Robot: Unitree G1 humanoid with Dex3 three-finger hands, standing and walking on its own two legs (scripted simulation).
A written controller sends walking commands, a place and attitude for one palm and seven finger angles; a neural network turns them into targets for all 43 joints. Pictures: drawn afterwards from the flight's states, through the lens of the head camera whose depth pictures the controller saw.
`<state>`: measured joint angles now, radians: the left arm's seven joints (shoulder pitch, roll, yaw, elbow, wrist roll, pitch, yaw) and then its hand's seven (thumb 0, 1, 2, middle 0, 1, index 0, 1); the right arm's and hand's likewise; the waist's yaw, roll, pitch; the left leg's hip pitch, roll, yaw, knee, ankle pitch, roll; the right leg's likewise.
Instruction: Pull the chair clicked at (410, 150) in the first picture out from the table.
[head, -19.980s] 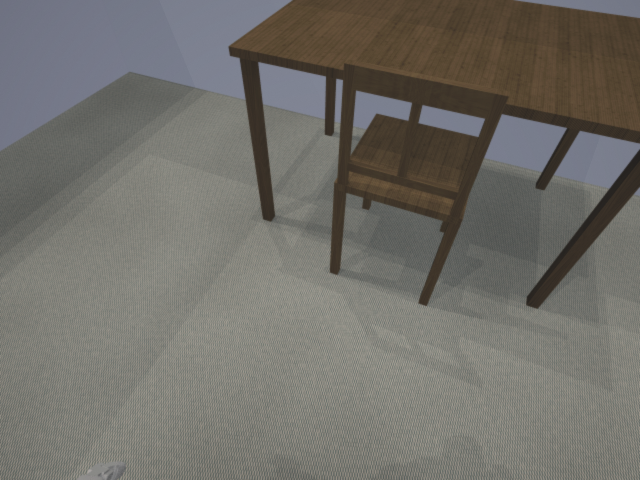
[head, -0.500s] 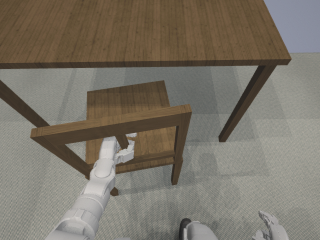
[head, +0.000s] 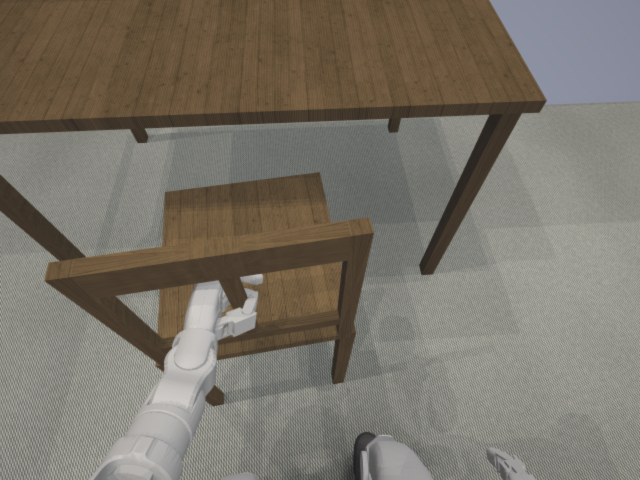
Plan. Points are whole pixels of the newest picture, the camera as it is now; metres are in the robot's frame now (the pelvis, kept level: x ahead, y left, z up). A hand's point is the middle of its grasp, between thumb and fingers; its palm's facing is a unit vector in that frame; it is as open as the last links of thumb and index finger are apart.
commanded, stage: step backward, pulling the chair out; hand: left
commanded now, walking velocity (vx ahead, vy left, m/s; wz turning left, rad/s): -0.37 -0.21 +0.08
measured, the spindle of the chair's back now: (241, 304) +0.36 +0.12 -0.10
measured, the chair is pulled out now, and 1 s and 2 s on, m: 0.21 0.35 0.59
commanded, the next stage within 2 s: stop walking, hand still on the chair in 1.60 s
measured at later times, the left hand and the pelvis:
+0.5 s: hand (245, 352) +0.28 +0.10 -0.05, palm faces -0.01 -0.99 -0.15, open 5.3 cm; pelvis -0.05 -0.03 +0.01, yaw +1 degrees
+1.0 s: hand (245, 418) +0.20 +0.09 -0.05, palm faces +0.00 -0.99 -0.16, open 5.3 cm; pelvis -0.14 -0.04 +0.01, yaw +0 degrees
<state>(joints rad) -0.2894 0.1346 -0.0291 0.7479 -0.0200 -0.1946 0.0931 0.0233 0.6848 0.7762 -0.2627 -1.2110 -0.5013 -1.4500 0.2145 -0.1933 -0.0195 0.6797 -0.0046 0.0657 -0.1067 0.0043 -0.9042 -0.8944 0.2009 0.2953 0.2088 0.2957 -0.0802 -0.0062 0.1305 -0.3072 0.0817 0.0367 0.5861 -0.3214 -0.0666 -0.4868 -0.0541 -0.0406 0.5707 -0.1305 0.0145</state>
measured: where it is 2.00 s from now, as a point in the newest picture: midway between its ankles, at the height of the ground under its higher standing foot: outside the picture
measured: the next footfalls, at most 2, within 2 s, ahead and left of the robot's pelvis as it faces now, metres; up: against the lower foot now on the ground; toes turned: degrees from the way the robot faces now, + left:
right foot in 0.44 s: +0.03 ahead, -0.14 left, +0.00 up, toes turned -1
left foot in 0.72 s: -0.07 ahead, +0.12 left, +0.00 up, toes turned +4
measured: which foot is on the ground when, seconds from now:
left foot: down 0.00-0.54, up 0.56-0.70, down 0.72-0.98, up 1.00-1.00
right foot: down 0.00-0.32, up 0.34-0.42, down 0.44-0.76, up 0.78-0.90, down 0.92-1.00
